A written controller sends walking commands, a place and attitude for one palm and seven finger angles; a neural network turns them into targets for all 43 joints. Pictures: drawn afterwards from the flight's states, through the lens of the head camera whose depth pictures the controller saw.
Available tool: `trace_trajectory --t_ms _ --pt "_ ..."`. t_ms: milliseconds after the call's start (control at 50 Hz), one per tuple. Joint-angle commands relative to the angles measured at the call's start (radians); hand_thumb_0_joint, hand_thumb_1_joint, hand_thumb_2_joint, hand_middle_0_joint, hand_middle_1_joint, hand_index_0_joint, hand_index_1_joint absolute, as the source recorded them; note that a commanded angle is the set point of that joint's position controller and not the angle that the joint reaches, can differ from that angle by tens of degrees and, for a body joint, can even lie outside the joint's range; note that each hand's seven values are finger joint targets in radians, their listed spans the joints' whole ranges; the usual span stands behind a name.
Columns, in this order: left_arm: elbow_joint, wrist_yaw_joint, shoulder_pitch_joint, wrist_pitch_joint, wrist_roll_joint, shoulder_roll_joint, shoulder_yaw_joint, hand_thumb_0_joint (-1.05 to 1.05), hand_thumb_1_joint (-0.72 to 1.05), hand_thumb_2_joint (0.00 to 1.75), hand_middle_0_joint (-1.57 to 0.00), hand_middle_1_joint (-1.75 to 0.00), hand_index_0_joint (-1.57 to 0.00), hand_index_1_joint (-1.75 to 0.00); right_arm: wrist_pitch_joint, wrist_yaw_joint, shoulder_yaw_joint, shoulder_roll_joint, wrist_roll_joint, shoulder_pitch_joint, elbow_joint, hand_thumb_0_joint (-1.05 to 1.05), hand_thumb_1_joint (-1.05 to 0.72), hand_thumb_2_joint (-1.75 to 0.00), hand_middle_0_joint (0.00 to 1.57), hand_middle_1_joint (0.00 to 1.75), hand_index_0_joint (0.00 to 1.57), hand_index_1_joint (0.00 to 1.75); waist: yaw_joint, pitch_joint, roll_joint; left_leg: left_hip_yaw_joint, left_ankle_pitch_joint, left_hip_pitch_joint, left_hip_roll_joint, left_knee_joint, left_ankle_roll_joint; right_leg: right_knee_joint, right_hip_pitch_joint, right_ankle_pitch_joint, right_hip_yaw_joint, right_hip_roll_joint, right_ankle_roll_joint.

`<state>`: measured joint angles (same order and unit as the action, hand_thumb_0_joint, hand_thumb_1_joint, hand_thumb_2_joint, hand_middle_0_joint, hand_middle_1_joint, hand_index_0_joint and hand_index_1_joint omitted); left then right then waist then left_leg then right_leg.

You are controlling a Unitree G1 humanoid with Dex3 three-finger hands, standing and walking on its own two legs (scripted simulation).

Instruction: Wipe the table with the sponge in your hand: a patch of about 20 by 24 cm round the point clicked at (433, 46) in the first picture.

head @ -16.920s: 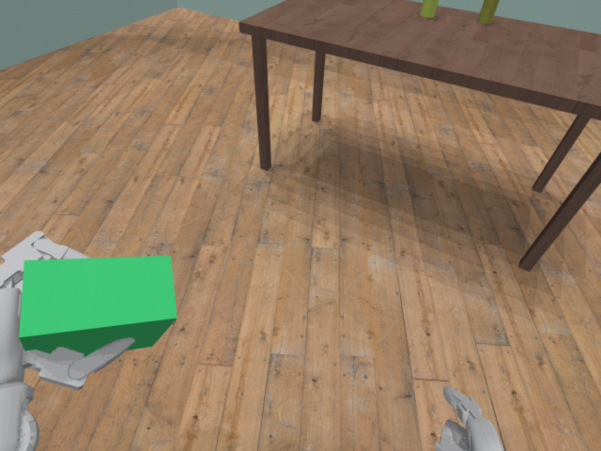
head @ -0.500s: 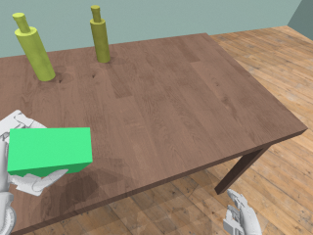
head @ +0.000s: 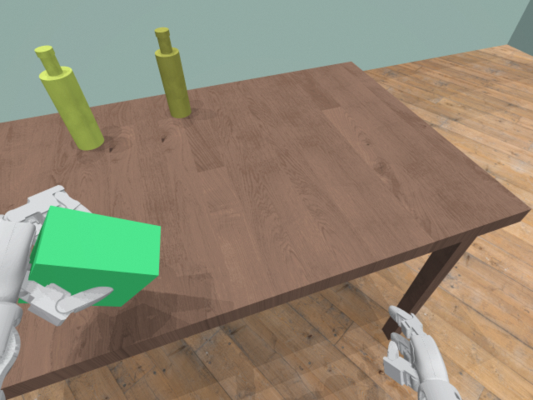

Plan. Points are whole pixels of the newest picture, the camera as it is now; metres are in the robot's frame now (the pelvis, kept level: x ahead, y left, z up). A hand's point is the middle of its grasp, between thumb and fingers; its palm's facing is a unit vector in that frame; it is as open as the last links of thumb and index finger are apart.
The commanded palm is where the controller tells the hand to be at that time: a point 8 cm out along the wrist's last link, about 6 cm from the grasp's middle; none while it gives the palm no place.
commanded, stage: turn the palm down, sponge in hand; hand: left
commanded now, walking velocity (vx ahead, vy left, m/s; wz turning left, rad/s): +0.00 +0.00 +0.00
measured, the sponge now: (107, 265) +0.23 +0.22 +0.14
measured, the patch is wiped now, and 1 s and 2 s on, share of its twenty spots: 0.00 0.00 0.00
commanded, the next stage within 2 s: move the sponge above the wiping area in 1.88 s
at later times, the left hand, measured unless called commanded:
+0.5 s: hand (65, 251) +0.22 +0.25 +0.18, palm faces +0.30 -0.49 -0.82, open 10.0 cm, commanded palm +0.18 +0.27 +0.21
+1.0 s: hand (35, 253) +0.22 +0.29 +0.18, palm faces +0.24 -0.26 -0.94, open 10.0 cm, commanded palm +0.18 +0.28 +0.23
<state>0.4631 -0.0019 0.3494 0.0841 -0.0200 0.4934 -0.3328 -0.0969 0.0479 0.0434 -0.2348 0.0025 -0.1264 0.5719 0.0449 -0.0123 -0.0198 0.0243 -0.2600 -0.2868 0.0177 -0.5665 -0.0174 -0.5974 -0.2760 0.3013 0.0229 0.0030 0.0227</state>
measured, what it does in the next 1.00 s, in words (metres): stands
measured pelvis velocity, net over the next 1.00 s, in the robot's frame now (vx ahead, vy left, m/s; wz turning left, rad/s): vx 0.00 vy -0.01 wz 0.02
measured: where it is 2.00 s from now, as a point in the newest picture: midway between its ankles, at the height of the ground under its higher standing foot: outside the picture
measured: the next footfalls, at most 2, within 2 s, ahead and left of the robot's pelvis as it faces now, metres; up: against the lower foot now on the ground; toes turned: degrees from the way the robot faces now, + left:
none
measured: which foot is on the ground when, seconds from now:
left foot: down 0.00-1.00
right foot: down 0.00-1.00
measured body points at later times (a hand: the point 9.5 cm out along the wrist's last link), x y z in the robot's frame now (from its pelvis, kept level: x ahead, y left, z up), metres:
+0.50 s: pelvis +0.00 -0.04 -0.01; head +0.00 -0.08 +0.44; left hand +0.20 +0.27 +0.23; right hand +0.21 -0.28 -0.09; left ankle +0.03 +0.11 -0.73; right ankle +0.01 -0.10 -0.73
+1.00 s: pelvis +0.00 -0.01 +0.00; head -0.01 -0.05 +0.45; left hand +0.20 +0.30 +0.23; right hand +0.25 -0.20 -0.07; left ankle +0.03 +0.11 -0.73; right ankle +0.01 -0.10 -0.73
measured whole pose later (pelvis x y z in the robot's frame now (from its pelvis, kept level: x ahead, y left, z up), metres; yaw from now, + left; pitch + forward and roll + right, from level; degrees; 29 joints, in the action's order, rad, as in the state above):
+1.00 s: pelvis +0.00 -0.01 +0.00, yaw +1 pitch -3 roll +0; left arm 0.43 -0.05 0.20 0.41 -0.53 0.64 -0.16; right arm -0.01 0.13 0.07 -0.25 0.06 -0.07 0.58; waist 0.11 0.01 -0.10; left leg 0.00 -0.26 -0.26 0.01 -0.56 0.00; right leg -0.58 -0.24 0.30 0.05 0.01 0.04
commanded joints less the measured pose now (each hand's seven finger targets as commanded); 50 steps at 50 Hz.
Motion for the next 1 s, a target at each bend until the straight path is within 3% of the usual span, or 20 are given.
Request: trace_trajectory --t_ms 0,60,80,120,220,260,280,360,380,420,460,480,600,660,680,760,780,860,880,980 --pt "0.151 0.118 -0.234 -0.125 -0.061 0.262 -0.224 0.0 0.1 1.3 -1.2 -1.6 -1.2 -1.6 -0.05 0.025 -0.049 -0.109 -0.012 0.106 -0.128 0.0 -0.9 -0.9 0.2 0.3 0.2 0.3 0.01 0.147 -0.096 -0.025 0.025 0.072 -0.008 0.058 0.006 0.089 -0.066 -0.028 0.04 0.026 -0.001" --pt "0.098 0.089 -0.269 -0.054 -0.089 0.316 -0.21 0.0 0.1 1.3 -1.2 -1.6 -1.2 -1.6 -0.028 0.042 -0.05 -0.134 0.005 0.112 -0.128 0.0 -0.9 -0.9 0.2 0.3 0.2 0.3 0.004 0.155 -0.113 0.0 0.02 0.059 0.004 0.036 -0.003 0.114 -0.062 -0.014 0.005 0.011 -0.006" --pt "0.084 0.065 -0.291 -0.027 -0.096 0.268 -0.142 0.0 0.1 1.3 -1.2 -1.6 -1.2 -1.6 -0.024 0.049 -0.039 -0.122 0.003 0.12 -0.138 0.0 -0.9 -0.9 0.2 0.3 0.2 0.3 0.001 0.135 -0.095 0.001 0.036 0.055 0.007 0.034 -0.006 0.123 -0.053 -0.03 0.005 0.003 -0.006" --pt "0.033 0.013 -0.279 0.021 -0.103 0.299 -0.128 0.0 0.1 1.3 -1.2 -1.6 -1.2 -1.6 -0.016 0.071 -0.041 -0.137 0.01 0.108 -0.137 0.0 -0.9 -0.9 0.2 0.3 0.2 0.3 0.002 0.111 -0.052 0.005 0.032 0.047 0.005 0.029 -0.011 0.147 -0.052 -0.018 -0.016 -0.006 -0.018" --pt "0.077 -0.06 -0.288 -0.01 -0.13 0.357 -0.148 0.0 0.1 1.3 -1.2 -1.6 -1.2 -1.6 -0.028 0.094 -0.043 -0.128 0.015 0.114 -0.155 0.0 -0.9 -0.9 0.2 0.3 0.2 0.3 0.019 0.136 0.004 0.004 0.081 0.049 0.004 0.001 -0.014 0.155 -0.017 -0.045 -0.055 -0.022 -0.029" --pt "0.093 -0.051 -0.265 -0.041 -0.134 0.431 -0.23 0.0 0.1 1.3 -1.2 -1.6 -1.2 -1.6 -0.041 0.095 -0.045 -0.122 0.018 0.127 -0.154 0.0 -0.9 -0.9 0.2 0.3 0.2 0.3 0.045 0.147 -0.017 0.003 0.097 0.045 0.004 -0.018 -0.008 0.157 -0.002 -0.046 -0.087 -0.027 -0.026" --pt "0.097 -0.045 -0.265 -0.055 -0.136 0.395 -0.213 0.0 0.1 1.3 -1.2 -1.6 -1.2 -1.6 -0.043 0.092 -0.047 -0.113 0.01 0.113 -0.16 0.0 -0.9 -0.9 0.2 0.3 0.2 0.3 0.046 0.173 0.006 -0.001 0.114 0.031 0.004 -0.03 -0.007 0.142 0.019 -0.087 -0.086 -0.038 -0.029" --pt "0.051 -0.002 -0.156 -0.037 -0.144 0.455 -0.299 0.0 0.1 1.3 -1.2 -1.6 -1.2 -1.6 -0.036 0.082 -0.06 -0.125 0.026 0.097 -0.146 0.0 -0.9 -0.9 0.2 0.3 0.2 0.3 0.066 0.162 -0.026 0.0 0.137 -0.011 -0.002 -0.057 0.003 0.119 0.034 -0.177 -0.123 -0.057 -0.032" --pt "0.061 0.004 -0.161 -0.024 -0.145 0.392 -0.239 0.0 0.1 1.3 -1.2 -1.6 -1.2 -1.6 -0.029 0.079 -0.061 -0.123 0.024 0.083 -0.158 0.0 -0.9 -0.9 0.2 0.3 0.2 0.3 0.058 0.171 -0.034 -0.003 0.132 -0.027 -0.006 -0.06 0.006 0.109 0.047 -0.209 -0.122 -0.072 -0.036" --pt "0.06 0.011 -0.137 0.008 -0.165 0.407 -0.229 0.0 0.1 1.3 -1.2 -1.6 -1.2 -1.6 -0.022 0.082 -0.066 -0.135 0.027 0.07 -0.168 0.0 -0.9 -0.9 0.2 0.3 0.2 0.3 0.055 0.167 -0.02 -0.005 0.125 -0.035 -0.008 -0.062 0.001 0.102 0.028 -0.201 -0.116 -0.071 -0.042" --pt "0.028 0.016 -0.152 0.04 -0.192 0.44 -0.235 0.0 0.1 1.3 -1.2 -1.6 -1.2 -1.6 -0.022 0.088 -0.059 -0.135 0.042 0.099 -0.164 0.0 -0.9 -0.9 0.2 0.3 0.2 0.3 0.053 0.12 0.007 -0.006 0.102 -0.05 -0.008 -0.074 0.002 0.119 0.002 -0.147 -0.149 -0.074 -0.04" --pt "0.045 0.011 -0.174 0.047 -0.206 0.395 -0.18 0.0 0.1 1.3 -1.2 -1.6 -1.2 -1.6 -0.018 0.089 -0.061 -0.137 0.038 0.086 -0.176 0.0 -0.9 -0.9 0.2 0.3 0.2 0.3 0.043 0.143 0.014 -0.007 0.102 -0.049 -0.009 -0.078 -0.001 0.116 0.009 -0.16 -0.138 -0.077 -0.042" --pt "0.157 0.017 -0.217 0.049 -0.3 0.412 -0.132 0.0 0.1 1.3 -1.2 -1.6 -1.2 -1.6 -0.031 0.105 -0.057 -0.129 0.037 0.103 -0.191 0.0 -0.9 -0.9 0.2 0.3 0.2 0.3 0.043 0.185 -0.012 -0.013 0.114 0.016 -0.007 -0.065 -0.012 0.109 -0.023 -0.118 -0.102 -0.053 -0.03" --pt "0.137 0.044 -0.213 0.079 -0.352 0.461 -0.17 0.0 0.1 1.3 -1.2 -1.6 -1.2 -1.6 -0.031 0.106 -0.047 -0.127 0.046 0.144 -0.179 0.0 -0.9 -0.9 0.2 0.3 0.2 0.3 0.063 0.155 -0.027 -0.016 0.099 0.024 -0.002 -0.038 -0.009 0.114 -0.028 -0.085 -0.098 -0.034 -0.019" --pt "0.165 0.051 -0.249 0.089 -0.368 0.407 -0.115 0.0 0.1 1.3 -1.2 -1.6 -1.2 -1.6 -0.025 0.104 -0.045 -0.122 0.039 0.136 -0.189 0.0 -0.9 -0.9 0.2 0.3 0.2 0.3 0.057 0.182 -0.05 -0.013 0.116 0.032 -0.005 -0.028 -0.011 0.103 -0.014 -0.121 -0.068 -0.035 -0.018" --pt "0.132 0.066 -0.22 0.183 -0.425 0.442 -0.139 0.0 0.1 1.3 -1.2 -1.6 -1.2 -1.6 -0.008 0.095 -0.033 -0.123 0.046 0.189 -0.174 0.0 -0.9 -0.9 0.2 0.3 0.2 0.3 0.082 0.162 -0.076 -0.028 0.131 0.041 -0.01 0.017 -0.001 0.105 0.012 -0.129 -0.061 -0.021 -0.003" --pt "0.148 0.056 -0.245 0.203 -0.434 0.383 -0.069 0.0 0.1 1.3 -1.2 -1.6 -1.2 -1.6 0.002 0.092 -0.028 -0.122 0.043 0.179 -0.185 0.0 -0.9 -0.9 0.2 0.3 0.2 0.3 0.069 0.17 -0.064 -0.026 0.151 0.042 -0.014 0.028 -0.004 0.104 0.027 -0.161 -0.035 -0.022 -0.006" --pt "0.119 0.015 -0.269 0.288 -0.49 0.409 -0.051 0.0 0.1 1.3 -1.2 -1.6 -1.2 -1.6 0.022 0.087 -0.012 -0.123 0.056 0.241 -0.172 0.0 -0.9 -0.9 0.2 0.3 0.2 0.3 0.073 0.144 -0.04 -0.038 0.142 0.066 -0.013 0.061 -0.002 0.132 0.033 -0.131 -0.05 -0.011 0.0" --pt "0.133 -0.002 -0.297 0.297 -0.5 0.363 0.014 0.0 0.1 1.3 -1.2 -1.6 -1.2 -1.6 0.029 0.087 -0.008 -0.122 0.051 0.234 -0.184 0.0 -0.9 -0.9 0.2 0.3 0.2 0.3 0.064 0.144 -0.046 -0.04 0.135 0.065 -0.015 0.074 -0.005 0.138 0.039 -0.13 -0.029 -0.015 -0.003" --pt "0.162 -0.042 -0.404 0.304 -0.597 0.357 0.079 0.0 0.1 1.3 -1.2 -1.6 -1.2 -1.6 0.032 0.088 0.004 -0.111 0.049 0.275 -0.18 0.0 -0.9 -0.9 0.2 0.3 0.2 0.3 0.063 0.147 -0.073 -0.06 0.11 0.114 -0.014 0.115 -0.01 0.167 0.043 -0.078 -0.025 -0.004 0.012"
